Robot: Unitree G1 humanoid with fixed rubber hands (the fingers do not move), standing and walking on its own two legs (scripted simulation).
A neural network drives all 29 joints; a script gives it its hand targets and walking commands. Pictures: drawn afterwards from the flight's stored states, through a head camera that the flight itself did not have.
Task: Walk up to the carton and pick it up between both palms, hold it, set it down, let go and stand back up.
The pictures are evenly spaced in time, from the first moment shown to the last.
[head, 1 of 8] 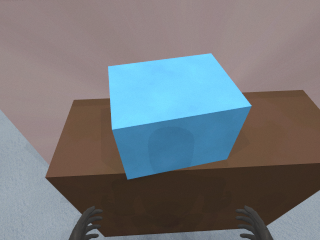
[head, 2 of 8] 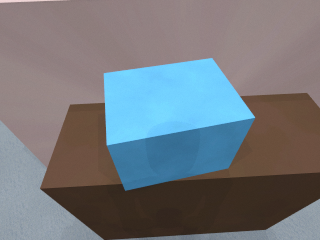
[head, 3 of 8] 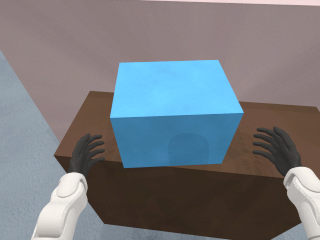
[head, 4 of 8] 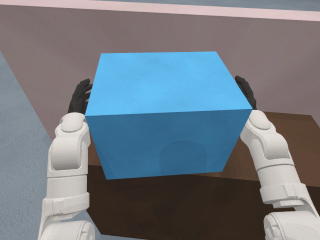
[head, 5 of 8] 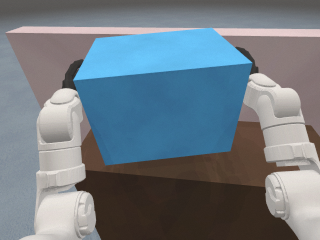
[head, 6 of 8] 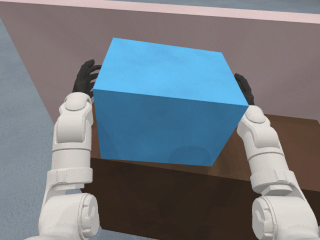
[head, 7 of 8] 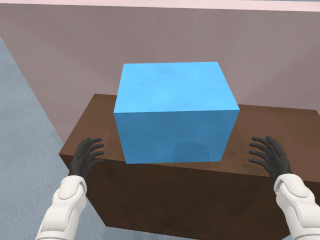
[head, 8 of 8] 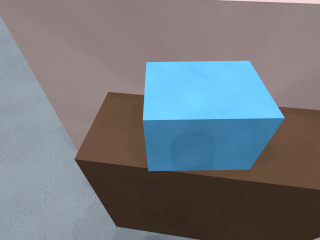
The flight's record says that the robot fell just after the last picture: no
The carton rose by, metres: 0.19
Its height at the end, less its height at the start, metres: +0.00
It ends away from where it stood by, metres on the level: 0.01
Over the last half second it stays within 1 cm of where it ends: yes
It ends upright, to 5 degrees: yes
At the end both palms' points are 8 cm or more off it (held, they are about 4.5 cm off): yes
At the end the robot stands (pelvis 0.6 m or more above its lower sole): yes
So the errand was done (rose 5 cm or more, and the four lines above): yes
